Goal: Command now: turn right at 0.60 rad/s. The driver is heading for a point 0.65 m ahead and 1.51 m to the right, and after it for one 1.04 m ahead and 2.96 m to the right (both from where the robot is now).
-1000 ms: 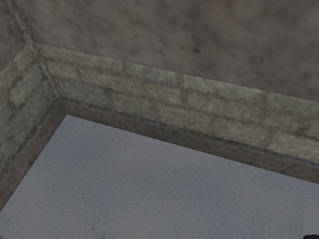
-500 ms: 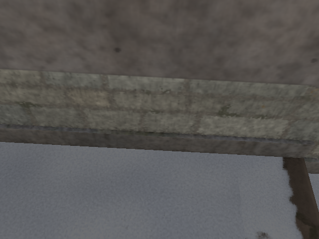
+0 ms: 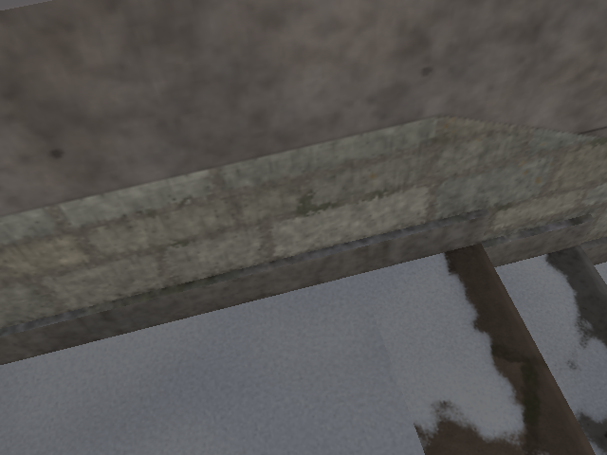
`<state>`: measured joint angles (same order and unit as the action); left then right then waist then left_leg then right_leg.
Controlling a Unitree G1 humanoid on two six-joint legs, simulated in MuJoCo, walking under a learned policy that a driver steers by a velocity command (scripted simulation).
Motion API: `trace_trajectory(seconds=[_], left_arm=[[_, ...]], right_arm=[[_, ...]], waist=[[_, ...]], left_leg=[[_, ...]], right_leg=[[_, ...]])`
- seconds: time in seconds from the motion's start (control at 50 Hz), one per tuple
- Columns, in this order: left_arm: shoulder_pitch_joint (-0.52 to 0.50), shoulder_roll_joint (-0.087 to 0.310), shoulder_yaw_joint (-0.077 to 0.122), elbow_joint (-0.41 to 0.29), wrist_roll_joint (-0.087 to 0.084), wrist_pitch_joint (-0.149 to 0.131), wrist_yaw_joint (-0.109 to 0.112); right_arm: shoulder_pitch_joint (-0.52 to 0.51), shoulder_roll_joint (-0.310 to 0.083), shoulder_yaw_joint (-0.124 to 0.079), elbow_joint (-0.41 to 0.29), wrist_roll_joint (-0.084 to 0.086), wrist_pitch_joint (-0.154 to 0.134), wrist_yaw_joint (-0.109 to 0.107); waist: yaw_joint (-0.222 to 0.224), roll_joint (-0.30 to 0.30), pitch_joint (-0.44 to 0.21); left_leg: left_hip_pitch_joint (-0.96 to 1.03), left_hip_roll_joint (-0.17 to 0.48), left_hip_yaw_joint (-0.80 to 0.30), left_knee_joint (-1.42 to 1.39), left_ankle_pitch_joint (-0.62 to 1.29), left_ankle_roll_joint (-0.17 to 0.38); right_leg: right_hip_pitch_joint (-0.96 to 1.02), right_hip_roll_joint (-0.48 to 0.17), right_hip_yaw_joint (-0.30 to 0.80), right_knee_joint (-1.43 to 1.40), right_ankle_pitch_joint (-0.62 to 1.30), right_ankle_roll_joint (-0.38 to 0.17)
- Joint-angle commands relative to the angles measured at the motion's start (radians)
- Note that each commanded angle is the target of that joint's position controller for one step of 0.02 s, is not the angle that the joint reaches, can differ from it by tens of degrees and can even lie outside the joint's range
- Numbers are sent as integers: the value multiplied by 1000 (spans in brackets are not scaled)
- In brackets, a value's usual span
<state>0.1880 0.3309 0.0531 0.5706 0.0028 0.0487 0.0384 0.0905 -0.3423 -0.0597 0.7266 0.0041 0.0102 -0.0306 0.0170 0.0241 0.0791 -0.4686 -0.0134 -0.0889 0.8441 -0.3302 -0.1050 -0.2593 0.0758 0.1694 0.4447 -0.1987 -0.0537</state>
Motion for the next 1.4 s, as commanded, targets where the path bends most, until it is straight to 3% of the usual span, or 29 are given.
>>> trace_trajectory(seconds=[0.02, 0.14, 0.18, 0.2, 0.22, 0.3, 0.42, 0.64, 0.66, 0.68, 0.7, 0.72, 0.74, 0.78, 0.92, 0.94, 0.96, 1.02, 1.04, 1.08, 1.12, 1.14, 1.16, 1.18, 1.2, 1.28, 1.36, 1.38, 1.4], left_arm=[[-20, 194, 58, -65, 4, -1, 4], [-87, 169, 50, -69, -25, 9, -5], [19, 81, 27, -57, 5, 1, -10], [5, 138, 45, -78, -1, -11, -7], [19, 212, 69, -62, 6, -16, -7], [10, 150, 58, -38, -8, 6, -16], [-120, 99, 33, -108, -14, -33, -36], [57, 120, 46, -59, -30, -88, -91], [205, 175, 80, -15, -39, -88, -84], [290, 313, 104, -13, -34, -93, -68], [245, 320, 98, -72, -20, -125, -72], [220, 230, 74, -59, -17, -149, -78], [245, 19, 5, 26, 54, -185, -88], [183, -17, -29, 54, 43, -185, -111], [14, 44, -17, 38, 78, -192, -123], [197, 134, 22, 147, -21, -150, -69], [250, 144, 22, 171, -22, -131, -52], [208, 104, 23, 163, 1, -106, -48], [131, 61, 1, 143, 125, -130, -130], [106, 51, 22, 136, 74, -150, -165], [433, -117, -17, 164, 76, -181, -136], [180, 60, 13, 163, -24, -155, -69], [93, 40, 5, 119, -10, -139, -52], [43, -73, -19, 122, 47, -151, -53], [90, -51, -26, 151, 68, -138, -44], [103, -38, -16, 139, 40, -109, -60], [28, -90, -44, 152, 43, -83, -98], [-77, -65, -27, 109, 53, -72, -96], [-68, -84, -32, 117, 52, -75, -90]], right_arm=[[-38, -94, -19, -79, 3, -30, 11], [55, -95, -28, -61, 8, -67, 33], [71, -196, -49, -73, -30, -60, 23], [76, -206, -53, -63, -58, -52, 29], [54, -165, -40, -80, -53, -52, 30], [62, -112, -20, -64, -12, -37, 0], [177, -160, -41, -42, -14, -48, -11], [194, -171, -57, -20, 11, -44, 15], [225, -113, -38, -21, -9, -48, 15], [207, -4, -7, -95, -58, -61, 15], [161, -61, -13, -138, -21, -98, 17], [93, -143, -34, -141, 23, -121, 24], [109, 8, 20, -112, -113, -158, 41], [95, 15, 33, -130, -130, -158, 29], [-9, 23, 75, -161, -65, -104, 55], [-61, 10, 45, -171, -37, -76, 59], [-75, 15, 53, -175, -36, -61, 65], [-21, 14, 48, -154, -19, -54, 52], [-19, 100, 96, -154, -91, -60, 92], [224, -15, 44, -85, -77, -68, 78], [545, -42, 28, 1, -87, -99, 82], [515, -189, -58, 31, -34, -99, 30], [342, -134, -39, 4, -33, -102, 22], [230, 75, 41, 5, -42, -130, 45], [249, 152, 64, 20, -51, -128, 33], [90, 48, 25, -10, -27, -162, 19], [237, -63, -16, 10, -61, -153, 67], [308, -43, -19, 54, 9, -132, 15], [302, -40, -10, 54, 6, -120, -7]], waist=[[14, -182, -144], [-39, -184, -166], [20, 115, -211], [2, 237, -139], [1, 135, -134], [-19, 124, -98], [-110, 120, -64], [37, 52, -86], [105, -52, -170], [84, -363, -181], [92, -311, -274], [95, -197, -177], [54, -178, -167], [-17, -146, -116], [-43, -76, -84], [1, -143, 32], [29, -169, 24], [7, -164, -47], [-35, -54, -189], [-136, 43, -255], [-120, 314, -569], [-186, -61, -299], [-108, -89, -91], [-91, 186, -111], [-63, 76, -164], [37, 42, -218], [-26, 37, -162], [-56, -5, -105], [-44, 74, -115]], left_leg=[[-10, -15, -4, -80, -29, 8], [234, -18, 23, -467, 151, 62], [461, 292, -234, -519, 453, 189], [403, 421, -422, -538, 585, 359], [385, 436, -371, -528, 578, 389], [394, 256, -137, -592, 65, 295], [506, 321, -120, -690, -128, 308], [245, 288, 191, -423, 130, 200], [145, 221, 267, -135, 231, 161], [-218, 97, 278, 291, -211, 86], [-407, 5, 56, 482, -255, 79], [-483, 73, -2, 496, -145, 109], [-486, 60, -85, 522, -1, 145], [-506, 91, -24, 530, 86, 159], [-165, 77, 67, 44, 297, 52], [-103, 29, 197, -119, 319, 62], [-88, 4, 194, -176, 318, 66], [-8, 6, 147, -311, 323, 105], [140, 8, 75, -162, 348, 115], [350, 47, 61, -265, 389, 193], [1058, 376, -490, -276, 576, 590], [742, 465, -654, -484, 111, 459], [553, 424, -573, -568, -5, 399], [412, 361, -448, -591, -19, 423], [362, 369, -398, -609, 175, 421], [130, 226, -36, -643, 498, 377], [101, 205, 71, -616, 530, 380], [171, 170, 90, -629, 470, 282], [183, 156, 111, -602, 504, 251]], right_leg=[[143, -251, 298, -74, 244, -173], [105, -182, 360, 20, 290, -112], [-105, -9, 156, 321, -258, 3], [-298, 83, 45, 507, -518, 56], [-317, 7, 41, 666, -462, 93], [-388, -52, -53, 757, -205, 141], [-490, -124, -104, 571, -155, 143], [80, -64, -260, 119, -82, -4], [294, -51, -208, 88, -98, -38], [480, -308, 269, -18, -125, -150], [497, -451, 726, -233, -352, -303], [463, -455, 614, -251, -335, -284], [365, -346, 416, -98, -405, -155], [220, -279, 264, -101, -272, -147], [-168, -154, 76, -162, 103, -188], [-168, -122, 69, -191, 357, -137], [-81, -138, 90, -157, 519, -123], [134, -189, 146, -99, 596, -100], [81, -286, 170, -52, 600, -143], [80, -137, 88, 232, 609, -68], [-444, 132, 53, 851, -433, 39], [-516, 27, 9, 895, -357, 20], [-518, -31, 2, 821, -224, 19], [-568, -97, 32, 907, -166, 46], [-489, -138, 29, 868, -130, 57], [-263, -151, -120, 625, -218, 127], [-166, -90, -212, 403, -130, 179], [-150, -66, -231, 358, 118, 112], [-114, -50, -228, 324, 109, 92]])
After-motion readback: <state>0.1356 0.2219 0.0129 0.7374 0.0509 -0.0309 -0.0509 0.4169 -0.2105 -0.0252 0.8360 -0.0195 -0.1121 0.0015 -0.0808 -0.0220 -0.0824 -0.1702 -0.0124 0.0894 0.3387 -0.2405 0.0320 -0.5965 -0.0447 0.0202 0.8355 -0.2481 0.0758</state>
